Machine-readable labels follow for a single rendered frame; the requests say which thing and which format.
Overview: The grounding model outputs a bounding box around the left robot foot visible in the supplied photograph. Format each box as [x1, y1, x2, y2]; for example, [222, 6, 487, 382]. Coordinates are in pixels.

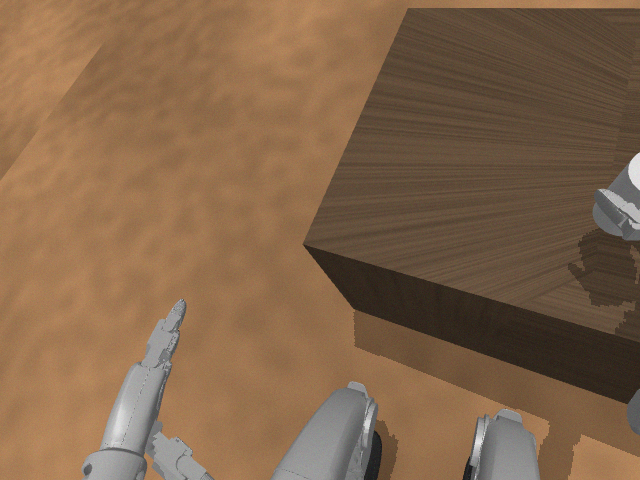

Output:
[364, 430, 382, 480]

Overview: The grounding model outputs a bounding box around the left robot hand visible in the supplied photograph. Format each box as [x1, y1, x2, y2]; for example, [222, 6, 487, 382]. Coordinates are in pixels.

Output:
[99, 299, 215, 480]

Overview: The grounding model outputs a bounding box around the right robot hand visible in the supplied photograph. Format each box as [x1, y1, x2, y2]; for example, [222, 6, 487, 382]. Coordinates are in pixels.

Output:
[594, 189, 640, 241]

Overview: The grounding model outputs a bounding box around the can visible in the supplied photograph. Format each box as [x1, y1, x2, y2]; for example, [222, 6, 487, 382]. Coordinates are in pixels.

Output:
[593, 152, 640, 236]

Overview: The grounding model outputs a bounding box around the left robot arm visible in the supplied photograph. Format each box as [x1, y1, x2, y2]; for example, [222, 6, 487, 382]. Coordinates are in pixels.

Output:
[81, 448, 147, 480]

